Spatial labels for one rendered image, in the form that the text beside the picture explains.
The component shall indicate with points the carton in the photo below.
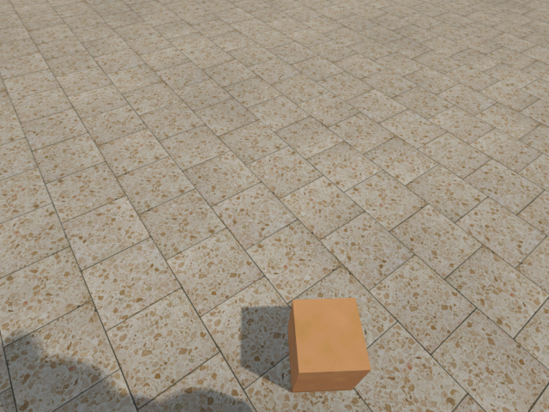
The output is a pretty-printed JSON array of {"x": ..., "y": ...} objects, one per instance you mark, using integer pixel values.
[{"x": 327, "y": 348}]

